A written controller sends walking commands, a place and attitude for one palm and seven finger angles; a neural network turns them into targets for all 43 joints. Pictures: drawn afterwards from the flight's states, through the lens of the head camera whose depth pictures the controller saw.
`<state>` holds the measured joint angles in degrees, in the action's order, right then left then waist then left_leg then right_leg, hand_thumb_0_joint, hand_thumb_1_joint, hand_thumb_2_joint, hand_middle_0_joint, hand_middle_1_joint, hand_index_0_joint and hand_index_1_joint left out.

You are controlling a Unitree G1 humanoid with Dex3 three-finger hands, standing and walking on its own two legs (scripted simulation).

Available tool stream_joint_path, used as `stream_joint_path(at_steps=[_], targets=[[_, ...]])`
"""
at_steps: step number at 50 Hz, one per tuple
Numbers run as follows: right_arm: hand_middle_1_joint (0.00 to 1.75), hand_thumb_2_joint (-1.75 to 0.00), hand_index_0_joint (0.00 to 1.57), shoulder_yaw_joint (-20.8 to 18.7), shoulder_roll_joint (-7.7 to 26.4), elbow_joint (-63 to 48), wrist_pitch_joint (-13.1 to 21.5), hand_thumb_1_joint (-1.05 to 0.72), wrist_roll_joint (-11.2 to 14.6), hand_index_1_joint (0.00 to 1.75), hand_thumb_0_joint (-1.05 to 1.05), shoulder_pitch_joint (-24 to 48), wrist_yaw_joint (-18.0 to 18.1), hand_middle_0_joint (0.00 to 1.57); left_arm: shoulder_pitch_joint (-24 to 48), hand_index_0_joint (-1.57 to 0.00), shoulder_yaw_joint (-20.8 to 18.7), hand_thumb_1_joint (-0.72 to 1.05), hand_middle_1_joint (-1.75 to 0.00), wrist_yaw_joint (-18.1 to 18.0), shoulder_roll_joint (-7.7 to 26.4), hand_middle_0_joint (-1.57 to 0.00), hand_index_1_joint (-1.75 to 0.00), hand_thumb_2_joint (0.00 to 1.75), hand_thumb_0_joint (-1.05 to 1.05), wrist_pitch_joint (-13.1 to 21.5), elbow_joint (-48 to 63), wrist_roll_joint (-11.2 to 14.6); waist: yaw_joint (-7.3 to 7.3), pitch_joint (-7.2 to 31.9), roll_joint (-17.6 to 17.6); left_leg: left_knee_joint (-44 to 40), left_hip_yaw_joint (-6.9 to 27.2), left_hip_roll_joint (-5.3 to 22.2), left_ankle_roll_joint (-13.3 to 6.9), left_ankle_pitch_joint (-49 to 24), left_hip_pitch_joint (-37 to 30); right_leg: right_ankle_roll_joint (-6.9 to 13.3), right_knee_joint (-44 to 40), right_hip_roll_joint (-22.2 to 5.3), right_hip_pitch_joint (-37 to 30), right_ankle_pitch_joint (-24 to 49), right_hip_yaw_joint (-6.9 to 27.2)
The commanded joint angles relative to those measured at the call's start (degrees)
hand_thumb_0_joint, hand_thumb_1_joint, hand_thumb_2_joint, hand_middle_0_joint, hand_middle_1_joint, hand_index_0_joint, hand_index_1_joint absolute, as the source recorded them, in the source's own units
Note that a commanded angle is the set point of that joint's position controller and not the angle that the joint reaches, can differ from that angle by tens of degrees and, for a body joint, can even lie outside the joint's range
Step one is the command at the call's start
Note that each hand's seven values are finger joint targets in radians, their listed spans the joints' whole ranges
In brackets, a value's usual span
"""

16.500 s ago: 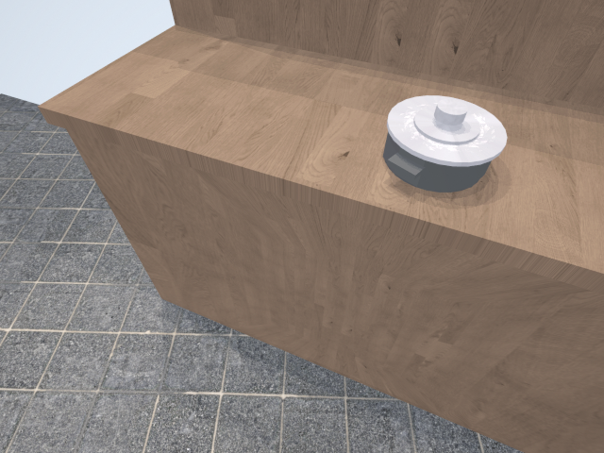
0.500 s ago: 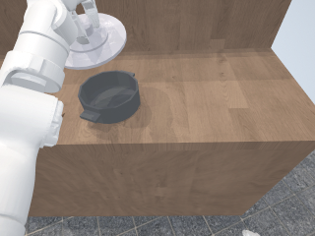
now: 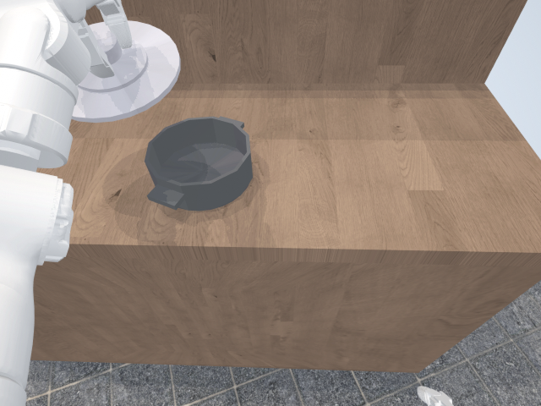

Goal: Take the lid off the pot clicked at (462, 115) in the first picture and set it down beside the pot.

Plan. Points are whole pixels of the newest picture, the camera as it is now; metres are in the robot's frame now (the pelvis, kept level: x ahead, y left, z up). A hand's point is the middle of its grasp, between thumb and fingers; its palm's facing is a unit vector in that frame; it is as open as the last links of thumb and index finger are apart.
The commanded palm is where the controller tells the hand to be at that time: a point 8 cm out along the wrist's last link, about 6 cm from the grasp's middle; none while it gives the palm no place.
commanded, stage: move the lid sideways beside the pot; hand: left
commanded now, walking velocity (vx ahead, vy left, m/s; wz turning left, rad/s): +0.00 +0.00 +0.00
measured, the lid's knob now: (100, 48) +0.50 +0.22 +0.29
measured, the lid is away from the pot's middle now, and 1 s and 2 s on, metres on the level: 0.09 0.21 0.23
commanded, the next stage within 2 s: lower the lid onto the table in 1.36 s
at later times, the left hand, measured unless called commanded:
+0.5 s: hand (44, 50) +0.47 +0.27 +0.30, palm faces -0.17 -0.14 -0.98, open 7.4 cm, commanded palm +0.46 +0.27 +0.37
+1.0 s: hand (1, 51) +0.46 +0.32 +0.30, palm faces -0.15 -0.15 -0.98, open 7.4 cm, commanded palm +0.45 +0.32 +0.37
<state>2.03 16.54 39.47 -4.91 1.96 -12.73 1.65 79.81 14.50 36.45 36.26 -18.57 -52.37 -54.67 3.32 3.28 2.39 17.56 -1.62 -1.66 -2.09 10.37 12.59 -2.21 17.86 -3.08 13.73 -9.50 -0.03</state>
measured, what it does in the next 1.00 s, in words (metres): stands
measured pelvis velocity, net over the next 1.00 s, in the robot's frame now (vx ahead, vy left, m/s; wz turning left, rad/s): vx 0.01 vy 0.00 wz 0.00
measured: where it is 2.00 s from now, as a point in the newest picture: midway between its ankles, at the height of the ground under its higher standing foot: outside the picture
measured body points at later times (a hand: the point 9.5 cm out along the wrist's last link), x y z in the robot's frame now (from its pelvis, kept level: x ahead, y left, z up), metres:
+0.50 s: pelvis +0.00 +0.00 +0.00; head +0.04 -0.01 +0.45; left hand +0.47 +0.27 +0.35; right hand +0.07 -0.28 -0.13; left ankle -0.02 +0.10 -0.75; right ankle -0.01 -0.15 -0.75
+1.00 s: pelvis +0.01 +0.00 +0.00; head +0.06 -0.01 +0.45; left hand +0.47 +0.32 +0.35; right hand +0.09 -0.27 -0.13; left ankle -0.02 +0.10 -0.75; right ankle -0.01 -0.15 -0.75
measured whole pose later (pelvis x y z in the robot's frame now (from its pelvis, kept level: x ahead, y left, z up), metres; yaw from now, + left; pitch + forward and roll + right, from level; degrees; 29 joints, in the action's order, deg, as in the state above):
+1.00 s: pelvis +0.01 +0.00 +0.00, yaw +0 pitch +7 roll +0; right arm 1.7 17.4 39.0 -8.3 3.2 -15.1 2.0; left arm 78.5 8.0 35.7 50.2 -15.0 -57.0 -58.1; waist 4.7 2.1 2.2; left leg 18.5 -1.2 -1.1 -2.1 11.8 13.8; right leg -2.2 15.9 -2.5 13.5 -9.5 -0.5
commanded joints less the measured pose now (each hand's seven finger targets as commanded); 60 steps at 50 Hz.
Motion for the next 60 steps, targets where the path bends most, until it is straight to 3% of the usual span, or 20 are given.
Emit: stream_joint_path(at_steps=[1,4,7,10,11,15,18,22,25,29,31,36,39,41,44,46,50,51,55,60], targets=[[0.30,-0.90,0.20,-2.79,8.33,-6.58,1.67,-0.90,0.06,0.30,0.00,0.89,0.30,0.20,40.39,-0.84,-5.78,0.79,-1.05,-4.00,15.35,-0.87,-1.04,0.74,0.00,1.04,16.98,-2.22,0.16,28.28,0.19,3.34,2.08,-1.12,-0.42,-33.08,-16.25,3.80,0.95,5.04,-6.91,17.49,-1.23],[0.30,-0.90,0.20,-2.59,8.26,-5.75,0.66,-0.90,0.39,0.30,0.00,0.94,0.58,0.20,38.61,-0.84,-4.48,0.79,-1.05,-3.75,14.47,-0.87,-1.04,0.74,0.00,0.77,11.19,-2.32,0.82,22.82,-2.10,2.49,1.48,-1.37,-1.14,-26.23,-13.14,3.83,0.26,4.85,-5.82,14.99,-1.65],[0.30,-0.90,0.20,-2.38,8.50,-5.61,0.34,-0.90,0.29,0.30,0.00,0.80,1.04,0.20,40.14,-0.84,-5.79,0.79,-1.05,-3.90,17.37,-0.87,-1.04,0.74,0.00,1.42,9.72,-2.98,0.79,23.04,-2.16,2.12,1.25,-1.57,-1.22,-24.36,-11.84,3.91,0.26,4.66,-6.72,14.87,-1.56],[0.30,-0.90,0.20,-2.78,8.89,-5.84,0.77,-0.90,0.44,0.30,0.00,0.63,1.00,0.20,40.92,-0.84,-5.22,0.79,-1.05,-4.55,17.23,-0.87,-1.04,0.74,0.00,2.33,14.41,-2.26,0.52,26.41,2.77,3.02,1.77,-1.21,-0.54,-29.39,-15.36,4.21,0.30,4.79,-6.38,16.46,-1.51],[0.30,-0.90,0.20,-2.69,8.70,-5.85,0.95,-0.90,0.12,0.30,0.00,-0.06,0.96,0.20,42.01,-0.84,-7.98,0.79,-1.05,-4.69,20.23,-0.87,-1.04,0.74,0.00,2.63,15.00,-3.08,0.33,29.06,2.58,3.14,1.89,-1.17,-0.50,-30.71,-16.32,3.97,0.57,4.95,-7.30,16.40,-1.17],[0.30,-0.90,0.20,-2.88,9.22,-4.91,-0.16,-0.90,0.72,0.30,0.00,-0.74,1.02,0.20,36.68,-0.84,-4.77,0.79,-1.05,-4.12,17.35,-0.87,-1.04,0.74,0.00,2.29,7.53,-2.77,1.29,21.30,1.11,2.21,1.03,-1.20,-0.73,-25.19,-11.77,4.16,-0.70,4.71,-5.82,15.42,-1.83],[0.30,-0.90,0.20,-2.69,9.16,-5.39,-0.31,-0.90,0.30,0.30,0.00,-0.88,1.10,0.20,38.23,-0.84,-9.68,0.79,-1.05,-4.69,24.10,-0.87,-1.04,0.74,0.00,3.43,9.63,-4.20,0.25,25.88,0.63,2.64,0.89,-1.28,-1.36,-26.26,-11.86,3.91,0.48,4.49,-9.11,16.65,-1.17],[0.30,-0.90,0.20,-2.90,8.80,-5.20,-0.16,-0.90,0.83,0.30,0.00,-1.18,0.97,0.20,38.87,-0.84,-6.35,0.79,-1.05,-4.51,20.63,-0.87,-1.04,0.74,0.00,3.83,9.29,-3.62,1.34,23.91,3.31,3.37,1.25,-0.88,-1.10,-28.70,-13.58,3.84,-0.30,4.77,-6.54,15.68,-1.43],[0.30,-0.90,0.20,-3.28,10.29,-5.33,-0.35,-0.90,0.74,0.30,0.00,-2.00,1.09,0.20,34.95,-0.84,-10.14,0.79,-1.05,-4.56,26.29,-0.87,-1.04,0.74,0.00,3.96,9.84,-3.77,0.49,24.54,3.79,3.32,0.98,-0.80,-1.01,-29.85,-12.68,3.99,-0.50,4.74,-7.84,17.71,-1.37],[0.30,-0.90,0.20,-3.00,9.56,-4.87,-1.09,-0.90,0.99,0.30,0.00,-2.33,1.26,0.20,36.48,-0.84,-7.60,0.79,-1.05,-4.19,24.00,-0.87,-1.04,0.74,0.00,4.41,6.30,-4.11,1.80,20.90,1.97,2.32,0.44,-0.92,-1.50,-24.03,-10.85,3.64,-1.08,4.52,-6.85,14.78,-1.56],[0.30,-0.90,0.20,-3.15,9.95,-5.31,-0.84,-0.90,0.76,0.30,0.00,-2.74,1.33,0.20,37.57,-0.84,-10.34,0.79,-1.05,-4.50,28.11,-0.87,-1.04,0.74,0.00,4.94,9.51,-4.59,1.30,24.93,3.51,2.93,0.50,-0.91,-1.39,-27.23,-12.59,3.59,-0.61,4.56,-8.42,16.35,-1.01],[0.30,-0.90,0.20,-3.43,9.91,-5.48,-0.16,-0.90,0.96,0.30,0.00,-3.51,1.10,0.20,39.40,-0.84,-11.41,0.79,-1.05,-5.11,29.71,-0.87,-1.04,0.74,0.00,5.82,14.60,-4.36,1.12,29.26,8.02,4.75,1.42,-0.31,-0.92,-36.80,-17.17,3.51,-0.13,4.91,-8.21,19.14,-0.94],[0.30,-0.90,0.20,-3.37,9.94,-4.72,-1.05,-0.90,1.09,0.30,0.00,-3.79,1.05,0.20,33.97,-0.84,-9.96,0.79,-1.05,-4.58,27.59,-0.87,-1.04,0.74,0.00,5.04,7.15,-4.61,1.73,22.88,5.27,4.28,1.14,-0.31,-1.25,-32.57,-13.64,3.58,-0.80,4.85,-6.49,17.28,-1.52],[0.30,-0.90,0.20,-3.42,10.43,-5.67,-1.14,-0.90,1.12,0.30,0.00,-3.55,0.87,0.20,36.21,-0.84,-12.56,0.79,-1.05,-4.69,31.21,-0.87,-1.04,0.74,0.00,5.31,13.97,-4.42,0.74,27.59,7.48,4.34,1.33,-0.15,-0.68,-36.87,-15.91,3.56,-0.03,4.78,-8.08,19.06,-1.25],[0.30,-0.90,0.20,-3.49,9.82,-5.13,-1.46,-0.90,1.20,0.30,0.00,-3.76,0.70,0.20,33.09,-0.84,-9.06,0.79,-1.05,-4.42,26.01,-0.87,-1.04,0.74,0.00,4.31,8.81,-4.53,1.90,23.11,6.36,5.32,1.57,0.14,-0.89,-37.61,-15.64,3.47,-0.56,5.02,-5.25,17.90,-1.80],[0.30,-0.90,0.20,-3.47,10.49,-5.33,-1.94,-0.90,1.28,0.30,0.00,-4.18,0.65,0.20,31.63,-0.84,-11.75,0.79,-1.05,-4.13,29.63,-0.87,-1.04,0.74,0.00,4.01,9.64,-4.47,1.40,23.11,3.70,4.33,1.36,0.22,-0.77,-35.70,-14.23,3.37,-0.72,4.91,-6.67,18.07,-1.72],[0.30,-0.90,0.20,-3.50,10.52,-5.36,-1.85,-0.90,1.43,0.30,0.00,-3.71,0.92,0.20,33.82,-0.84,-9.21,0.79,-1.05,-4.36,27.37,-0.87,-1.04,0.74,0.00,4.29,11.15,-4.16,1.79,23.49,6.56,4.67,1.80,0.18,-0.33,-36.71,-15.54,3.76,-0.88,5.05,-5.39,17.51,-2.18],[0.30,-0.90,0.20,-3.41,10.38,-5.70,-1.75,-0.90,1.31,0.30,0.00,-3.96,0.85,0.20,35.72,-0.84,-12.07,0.79,-1.05,-4.67,30.69,-0.87,-1.04,0.74,0.00,4.52,14.34,-4.54,1.33,26.75,6.53,4.62,2.05,0.20,-0.50,-37.56,-17.28,3.52,-0.52,5.02,-6.76,17.31,-1.66],[0.30,-0.90,0.20,-3.08,10.80,-5.22,-2.26,-0.90,1.12,0.30,0.00,-4.34,1.41,0.20,31.55,-0.84,-13.43,0.79,-1.05,-4.67,33.62,-0.87,-1.04,0.74,0.00,5.35,6.57,-5.35,1.13,22.99,3.44,4.26,0.90,-0.25,-1.14,-32.13,-12.20,3.65,-0.60,4.58,-7.97,17.88,-1.74],[0.30,-0.90,0.20,-3.21,10.63,-5.74,-2.48,-0.90,1.40,0.30,0.00,-4.06,1.18,0.20,34.27,-0.84,-13.25,0.79,-1.05,-5.09,34.34,-0.87,-1.04,0.74,0.00,6.36,10.55,-5.17,0.81,26.14,7.81,5.24,1.44,0.21,-0.76,-37.76,-14.86,3.75,0.07,4.59,-8.00,19.19,-1.48]])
